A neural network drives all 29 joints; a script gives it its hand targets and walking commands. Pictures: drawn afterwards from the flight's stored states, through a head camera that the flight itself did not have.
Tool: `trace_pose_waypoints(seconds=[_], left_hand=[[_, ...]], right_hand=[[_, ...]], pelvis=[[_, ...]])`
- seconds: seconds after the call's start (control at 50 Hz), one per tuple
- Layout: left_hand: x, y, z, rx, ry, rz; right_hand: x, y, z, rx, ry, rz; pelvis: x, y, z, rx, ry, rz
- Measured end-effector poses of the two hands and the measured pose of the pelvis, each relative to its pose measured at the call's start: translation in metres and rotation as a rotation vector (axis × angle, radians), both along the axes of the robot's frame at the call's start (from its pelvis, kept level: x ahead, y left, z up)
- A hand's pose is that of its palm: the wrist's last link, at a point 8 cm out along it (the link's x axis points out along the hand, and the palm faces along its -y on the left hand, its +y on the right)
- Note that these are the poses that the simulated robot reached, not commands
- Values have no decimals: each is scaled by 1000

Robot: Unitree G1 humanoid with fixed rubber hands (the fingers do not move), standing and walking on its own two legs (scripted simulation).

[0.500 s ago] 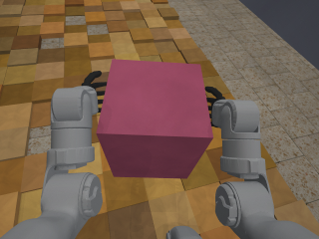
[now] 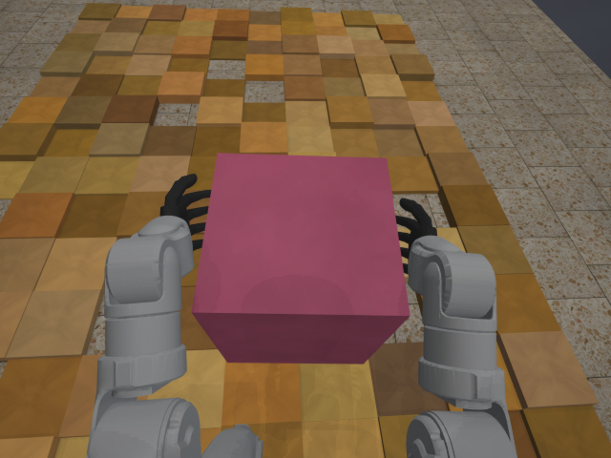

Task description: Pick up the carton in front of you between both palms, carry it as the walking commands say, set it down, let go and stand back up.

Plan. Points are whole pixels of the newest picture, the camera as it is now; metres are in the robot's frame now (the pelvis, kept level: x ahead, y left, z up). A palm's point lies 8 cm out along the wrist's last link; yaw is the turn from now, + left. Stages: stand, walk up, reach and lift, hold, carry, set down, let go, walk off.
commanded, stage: carry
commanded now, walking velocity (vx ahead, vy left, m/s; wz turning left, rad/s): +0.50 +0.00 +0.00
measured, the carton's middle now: (298, 270) +0.35 +0.03 +0.02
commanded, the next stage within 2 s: none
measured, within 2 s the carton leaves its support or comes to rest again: neither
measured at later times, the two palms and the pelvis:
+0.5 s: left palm (243, 50) +0.71 +0.16 +0.14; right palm (413, 83) +0.67 -0.13 +0.13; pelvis +0.32 +0.04 +0.00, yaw -3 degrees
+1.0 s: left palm (269, 14) +0.99 +0.15 +0.08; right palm (397, 33) +0.98 -0.15 +0.07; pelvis +0.67 +0.00 -0.02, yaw -2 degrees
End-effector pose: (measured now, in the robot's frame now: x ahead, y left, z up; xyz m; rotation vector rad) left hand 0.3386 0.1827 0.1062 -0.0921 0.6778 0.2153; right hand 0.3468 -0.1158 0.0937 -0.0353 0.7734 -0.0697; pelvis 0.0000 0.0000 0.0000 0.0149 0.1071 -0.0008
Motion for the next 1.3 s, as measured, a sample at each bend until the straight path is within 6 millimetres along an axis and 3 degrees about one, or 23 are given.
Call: trace_pose_waypoints(seconds=[0.16, 0.36, 0.48, 0.6, 0.64, 0.72, 0.8, 0.9, 1.02, 1.12, 1.22, 1.3], left_hand=[[137, 8, 36, 31, -134, -108], [288, -9, 59, 15, -1, -195], [360, -17, 39, 14, 58, -184], [425, -27, -5, 33, 63, -130], [441, -28, -22, 44, 66, -98], [463, -27, -48, 21, 125, -36], [495, -25, -49, -3, 99, 17], [561, -26, -36, 2, 20, 10], [666, -29, -22, 28, -64, -59], [766, -34, -30, 23, -70, -142], [830, -48, -35, 22, 44, -200], [871, -53, -26, 13, 55, -200]], right_hand=[[112, 9, 35, -38, -136, -58], [232, -5, 59, -55, 0, -136], [306, -14, 41, -40, 60, -149], [387, -26, -9, -2, 63, -121], [413, -28, -28, 13, 65, -96], [451, -27, -49, 16, 123, -61], [494, -26, -48, 31, 99, -47], [557, -27, -39, 46, 18, -60], [648, -30, -25, 18, -70, -81], [727, -34, -27, -41, -75, -121], [771, -44, -34, -44, 42, -170], [809, -50, -24, -31, 51, -191]], pelvis=[[112, 35, -21, -10, -36, -23], [221, 52, 0, -33, -8, -42], [305, 41, 2, -30, -7, -42], [408, 18, -22, -8, -40, -16], [437, 11, -28, -16, -48, -10], [483, -1, -18, 1, -42, 4], [531, -10, -9, 19, -24, 8], [599, -10, -9, 29, -22, -11], [691, 1, -25, 19, -42, -38], [774, 12, -46, 30, -66, -49], [824, 20, -28, 8, -52, -57], [865, 19, -12, -10, -35, -68]])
